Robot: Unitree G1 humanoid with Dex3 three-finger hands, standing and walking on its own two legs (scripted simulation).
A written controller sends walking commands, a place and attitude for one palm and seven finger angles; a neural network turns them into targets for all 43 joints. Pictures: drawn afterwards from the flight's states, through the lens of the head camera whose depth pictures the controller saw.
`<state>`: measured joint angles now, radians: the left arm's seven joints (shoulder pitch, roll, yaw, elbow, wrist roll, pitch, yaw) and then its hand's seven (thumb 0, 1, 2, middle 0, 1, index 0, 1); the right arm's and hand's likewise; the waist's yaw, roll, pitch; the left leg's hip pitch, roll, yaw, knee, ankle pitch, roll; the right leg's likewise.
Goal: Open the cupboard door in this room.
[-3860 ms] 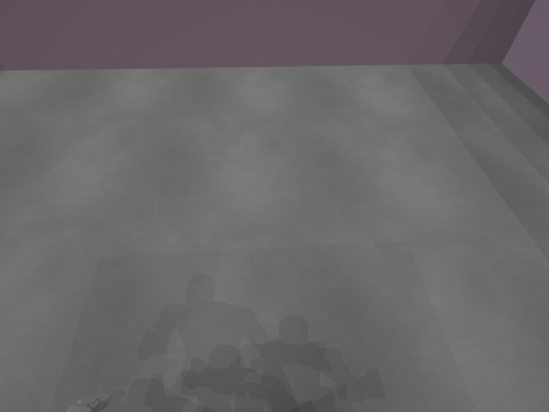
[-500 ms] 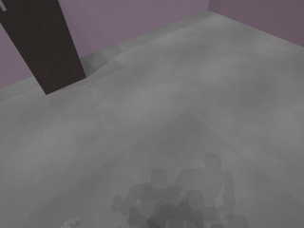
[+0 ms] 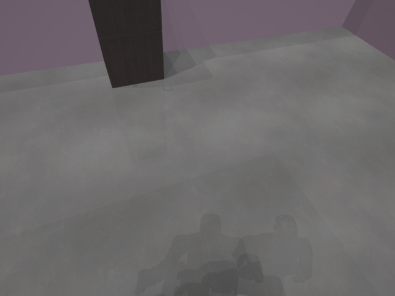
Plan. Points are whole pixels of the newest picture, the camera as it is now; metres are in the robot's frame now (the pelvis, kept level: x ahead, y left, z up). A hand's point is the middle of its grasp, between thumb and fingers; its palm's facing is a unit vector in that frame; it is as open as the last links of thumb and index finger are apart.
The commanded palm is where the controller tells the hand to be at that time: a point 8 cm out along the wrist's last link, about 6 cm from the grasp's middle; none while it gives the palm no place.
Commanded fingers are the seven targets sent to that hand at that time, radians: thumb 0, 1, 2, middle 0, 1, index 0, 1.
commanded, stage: stand and wait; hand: left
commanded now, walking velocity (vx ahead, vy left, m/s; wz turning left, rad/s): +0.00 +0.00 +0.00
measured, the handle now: out of the picture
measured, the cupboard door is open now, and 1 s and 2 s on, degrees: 0 0 0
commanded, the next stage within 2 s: turn or walk to find it in 1.46 s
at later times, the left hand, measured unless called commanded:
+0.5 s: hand out of the picture +0.01 +0.16 -0.16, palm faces +0.08 -0.97 -0.21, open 7.3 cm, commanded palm none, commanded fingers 0.00 0.90 0.90 -0.20 -0.30 -0.20 -0.30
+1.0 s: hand out of the picture -0.02 +0.15 -0.16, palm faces +0.07 -0.98 -0.16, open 7.3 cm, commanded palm none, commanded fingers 0.00 0.90 0.90 -0.20 -0.30 -0.20 -0.30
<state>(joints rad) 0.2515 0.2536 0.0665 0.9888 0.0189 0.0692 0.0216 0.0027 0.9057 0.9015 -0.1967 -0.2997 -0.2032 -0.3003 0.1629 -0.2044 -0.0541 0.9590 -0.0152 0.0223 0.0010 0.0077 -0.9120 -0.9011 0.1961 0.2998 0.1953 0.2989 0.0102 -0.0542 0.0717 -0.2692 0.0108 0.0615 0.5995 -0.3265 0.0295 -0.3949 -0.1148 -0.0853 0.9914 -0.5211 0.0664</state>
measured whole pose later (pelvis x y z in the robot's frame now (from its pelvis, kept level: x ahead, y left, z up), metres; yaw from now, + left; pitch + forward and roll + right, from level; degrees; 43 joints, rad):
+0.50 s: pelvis +0.00 -0.02 +0.01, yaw +3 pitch -2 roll +0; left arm 0.26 0.15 0.01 1.08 0.01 0.01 0.03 0.00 0.93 0.90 -0.20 -0.30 -0.20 -0.30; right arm 0.25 -0.19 -0.03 1.11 -0.01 0.03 -0.02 0.00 -0.92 -0.90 0.20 0.30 0.20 0.30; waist 0.00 0.03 0.02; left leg -0.19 0.03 0.00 0.50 -0.28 -0.02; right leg -0.21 -0.03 -0.09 0.52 -0.28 -0.01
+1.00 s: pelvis -0.01 +0.00 +0.01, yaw +1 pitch -2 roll +0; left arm 0.29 0.12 0.00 1.15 0.01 0.00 0.03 0.00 0.91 0.90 -0.19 -0.30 -0.20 -0.30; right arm 0.30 -0.11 -0.01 1.16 0.00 -0.01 -0.03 0.01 -0.91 -0.90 0.20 0.30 0.20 0.30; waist 0.00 0.00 0.02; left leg -0.15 0.01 0.04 0.42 -0.24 0.00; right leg -0.18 -0.04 -0.05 0.43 -0.22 0.01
